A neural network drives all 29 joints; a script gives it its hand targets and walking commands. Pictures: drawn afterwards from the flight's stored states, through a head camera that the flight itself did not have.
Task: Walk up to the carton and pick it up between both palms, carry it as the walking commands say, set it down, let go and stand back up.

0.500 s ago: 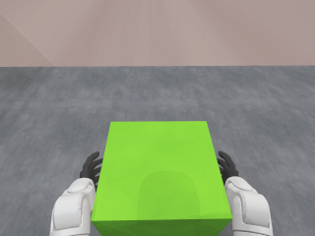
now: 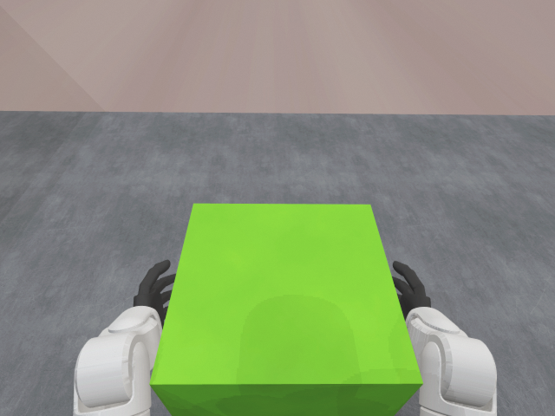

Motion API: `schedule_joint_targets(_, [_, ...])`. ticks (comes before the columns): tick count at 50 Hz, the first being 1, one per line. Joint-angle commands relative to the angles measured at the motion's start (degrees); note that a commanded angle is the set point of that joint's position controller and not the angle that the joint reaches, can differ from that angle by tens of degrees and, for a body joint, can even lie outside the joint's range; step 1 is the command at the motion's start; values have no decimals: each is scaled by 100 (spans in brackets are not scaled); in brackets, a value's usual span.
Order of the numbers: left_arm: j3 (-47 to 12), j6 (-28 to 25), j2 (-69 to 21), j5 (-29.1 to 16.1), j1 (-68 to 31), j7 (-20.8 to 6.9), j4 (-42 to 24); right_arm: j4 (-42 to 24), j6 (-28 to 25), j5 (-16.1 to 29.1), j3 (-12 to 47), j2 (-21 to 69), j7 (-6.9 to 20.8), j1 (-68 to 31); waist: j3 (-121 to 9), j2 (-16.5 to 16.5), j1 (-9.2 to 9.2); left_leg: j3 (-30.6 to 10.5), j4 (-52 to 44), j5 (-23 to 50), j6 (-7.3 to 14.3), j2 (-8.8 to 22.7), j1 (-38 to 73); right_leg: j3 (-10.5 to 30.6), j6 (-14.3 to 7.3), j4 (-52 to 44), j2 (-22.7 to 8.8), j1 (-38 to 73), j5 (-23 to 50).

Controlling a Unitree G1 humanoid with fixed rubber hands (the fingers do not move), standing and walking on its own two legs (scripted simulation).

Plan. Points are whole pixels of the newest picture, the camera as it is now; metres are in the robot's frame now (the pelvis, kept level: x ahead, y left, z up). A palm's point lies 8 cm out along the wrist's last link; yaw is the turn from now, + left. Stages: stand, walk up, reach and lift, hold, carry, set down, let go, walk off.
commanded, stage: carry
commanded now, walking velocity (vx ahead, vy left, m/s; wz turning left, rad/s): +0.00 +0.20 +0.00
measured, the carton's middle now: (281, 333) +0.26 +0.00 +0.01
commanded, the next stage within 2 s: none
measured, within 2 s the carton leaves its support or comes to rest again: neither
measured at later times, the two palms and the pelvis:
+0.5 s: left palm (131, 318) +0.25 +0.19 +0.08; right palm (392, 317) +0.25 -0.14 +0.08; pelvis +0.00 +0.02 +0.00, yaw +1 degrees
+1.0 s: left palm (135, 318) +0.25 +0.19 +0.08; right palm (397, 316) +0.26 -0.15 +0.08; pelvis +0.00 +0.02 +0.00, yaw +1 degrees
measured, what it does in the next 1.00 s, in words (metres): stands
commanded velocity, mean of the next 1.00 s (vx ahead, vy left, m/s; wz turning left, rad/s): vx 0.00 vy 0.20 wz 0.00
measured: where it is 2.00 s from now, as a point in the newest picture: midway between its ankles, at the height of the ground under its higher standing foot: outside the picture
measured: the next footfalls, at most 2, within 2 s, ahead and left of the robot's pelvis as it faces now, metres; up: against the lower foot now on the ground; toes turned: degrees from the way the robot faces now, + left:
none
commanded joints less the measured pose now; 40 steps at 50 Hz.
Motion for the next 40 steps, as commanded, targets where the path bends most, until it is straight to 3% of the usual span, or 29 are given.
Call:
schedule_joint_targets(1, [-4364,49,-4537,-1960,-2746,-1298,-483,-659,6,1905,4308,4438,1195,-2762,-1184,266,41,-990,-826,717,36,1232,268,220,-186,-124,-280,776,65])
schedule_joint_targets(5, [-4367,33,-4567,-1950,-2740,-1314,-501,-666,1,1878,4310,4470,1196,-2714,-1243,76,17,-913,-620,651,-39,1133,224,445,-226,-246,-534,806,154])
schedule_joint_targets(11, [-4388,-8,-4593,-1925,-2810,-1335,-530,-621,-30,1860,4323,4521,1206,-2747,-1155,411,28,-1122,-950,584,51,1287,281,61,-125,51,-234,681,-95])
schedule_joint_targets(18, [-4386,-26,-4586,-1900,-2740,-1336,-602,-701,-48,1869,4362,4533,1213,-2729,-1199,82,21,-944,-782,335,-27,1140,108,327,-197,-224,-523,952,86])
schedule_joint_targets(24, [-4388,-16,-4553,-1856,-2702,-1327,-598,-608,-43,1862,4330,4523,1234,-2701,-1127,296,26,-1057,-911,399,17,1215,206,145,-135,-66,-405,801,-11])
schedule_joint_targets(32, [-4394,-15,-4559,-1864,-2664,-1334,-622,-650,-51,1862,4331,4525,1234,-2692,-1122,-15,21,-898,-717,287,-20,1088,127,402,-198,-335,-632,926,135])
schedule_joint_targets(40, [-4412,-16,-4547,-1864,-2652,-1335,-648,-627,-59,1850,4305,4517,1238,-2665,-1073,185,35,-977,-864,355,47,1177,220,181,-153,-203,-455,865,96])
